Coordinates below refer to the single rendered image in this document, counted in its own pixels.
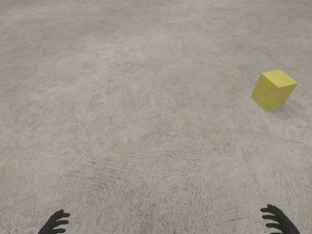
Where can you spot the carton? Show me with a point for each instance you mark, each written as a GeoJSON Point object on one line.
{"type": "Point", "coordinates": [273, 89]}

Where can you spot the left robot hand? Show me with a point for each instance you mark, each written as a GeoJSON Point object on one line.
{"type": "Point", "coordinates": [53, 222]}

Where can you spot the right robot hand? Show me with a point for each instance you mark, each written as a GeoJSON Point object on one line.
{"type": "Point", "coordinates": [284, 224]}

